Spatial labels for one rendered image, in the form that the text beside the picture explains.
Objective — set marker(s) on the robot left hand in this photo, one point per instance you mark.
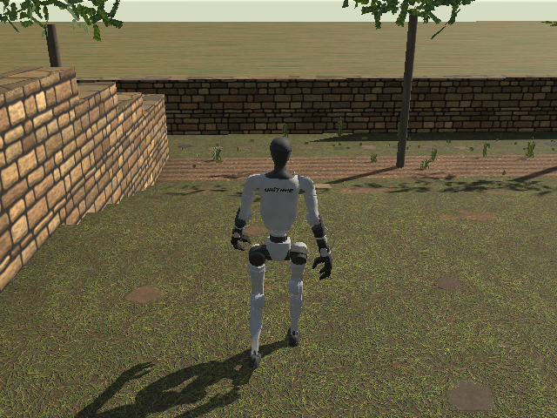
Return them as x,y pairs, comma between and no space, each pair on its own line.
243,238

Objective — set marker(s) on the robot right hand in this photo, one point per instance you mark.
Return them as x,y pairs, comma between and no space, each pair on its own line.
327,268

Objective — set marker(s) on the left robot forearm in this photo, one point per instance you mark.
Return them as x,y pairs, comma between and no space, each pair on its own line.
239,226

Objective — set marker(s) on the robot left upper arm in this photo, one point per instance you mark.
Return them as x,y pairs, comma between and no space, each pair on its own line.
251,184

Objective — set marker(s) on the robot right upper arm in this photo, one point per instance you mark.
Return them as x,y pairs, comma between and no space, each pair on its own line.
306,184

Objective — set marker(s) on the robot left foot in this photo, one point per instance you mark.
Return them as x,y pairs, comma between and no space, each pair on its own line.
254,360

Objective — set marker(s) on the right robot shin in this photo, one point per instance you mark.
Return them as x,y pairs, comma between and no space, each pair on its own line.
295,308

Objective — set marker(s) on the right robot forearm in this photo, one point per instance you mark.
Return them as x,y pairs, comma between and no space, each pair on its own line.
320,237

